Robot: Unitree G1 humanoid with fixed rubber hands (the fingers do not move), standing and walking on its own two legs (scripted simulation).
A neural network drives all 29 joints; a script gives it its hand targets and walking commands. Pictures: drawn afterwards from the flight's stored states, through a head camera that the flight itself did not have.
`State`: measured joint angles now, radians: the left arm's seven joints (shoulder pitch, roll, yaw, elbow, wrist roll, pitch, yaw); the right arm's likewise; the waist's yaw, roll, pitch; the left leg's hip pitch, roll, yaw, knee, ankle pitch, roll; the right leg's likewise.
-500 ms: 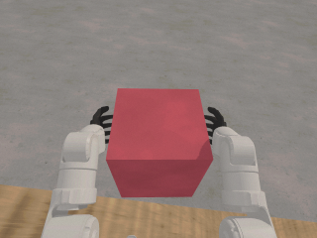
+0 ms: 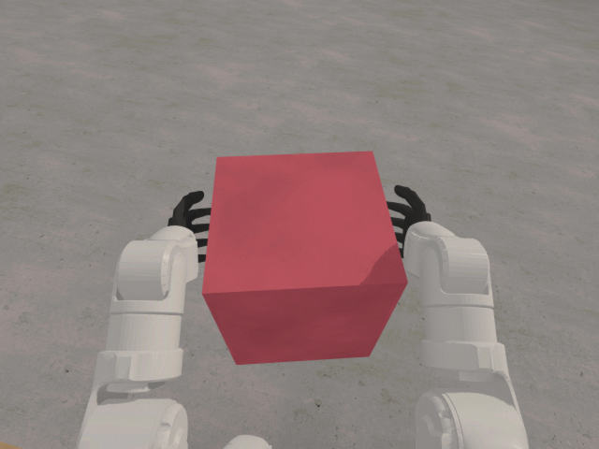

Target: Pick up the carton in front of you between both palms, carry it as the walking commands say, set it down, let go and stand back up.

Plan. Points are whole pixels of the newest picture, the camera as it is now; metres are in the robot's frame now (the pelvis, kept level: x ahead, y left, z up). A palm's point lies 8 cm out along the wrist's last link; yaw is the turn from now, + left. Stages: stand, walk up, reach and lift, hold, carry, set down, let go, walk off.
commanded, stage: carry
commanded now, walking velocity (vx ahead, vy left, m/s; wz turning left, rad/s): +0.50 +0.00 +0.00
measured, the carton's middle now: (299, 265) +0.37 +0.04 +0.06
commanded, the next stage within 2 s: none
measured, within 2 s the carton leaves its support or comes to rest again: neither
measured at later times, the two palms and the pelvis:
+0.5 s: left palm (239, 173) +0.71 +0.21 -0.06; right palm (366, 189) +0.70 -0.09 -0.05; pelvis +0.36 +0.07 -0.10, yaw +1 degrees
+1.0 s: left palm (256, 88) +1.01 +0.22 +0.01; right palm (361, 92) +1.05 -0.07 +0.02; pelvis +0.70 +0.04 -0.07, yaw +4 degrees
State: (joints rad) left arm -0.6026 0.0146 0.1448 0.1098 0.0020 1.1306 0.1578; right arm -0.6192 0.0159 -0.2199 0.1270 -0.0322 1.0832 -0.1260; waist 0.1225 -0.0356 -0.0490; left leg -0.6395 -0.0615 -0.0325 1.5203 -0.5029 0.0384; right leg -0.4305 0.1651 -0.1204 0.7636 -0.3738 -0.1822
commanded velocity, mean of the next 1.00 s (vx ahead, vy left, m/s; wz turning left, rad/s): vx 0.50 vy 0.00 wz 0.00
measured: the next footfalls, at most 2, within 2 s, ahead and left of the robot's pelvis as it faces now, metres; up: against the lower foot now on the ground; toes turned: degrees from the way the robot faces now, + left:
left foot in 0.30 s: +0.44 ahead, +0.12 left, -0.13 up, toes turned +4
right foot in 0.78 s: +0.77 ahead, -0.02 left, -0.13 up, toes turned -3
